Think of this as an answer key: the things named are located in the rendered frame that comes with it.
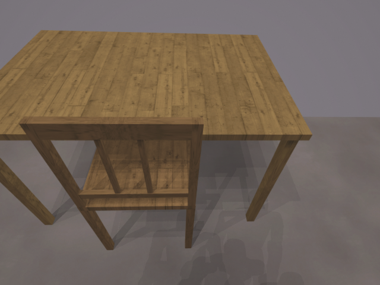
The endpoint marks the table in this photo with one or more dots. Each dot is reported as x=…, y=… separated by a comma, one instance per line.
x=227, y=79

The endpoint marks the chair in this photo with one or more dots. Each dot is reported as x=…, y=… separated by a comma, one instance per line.
x=140, y=163

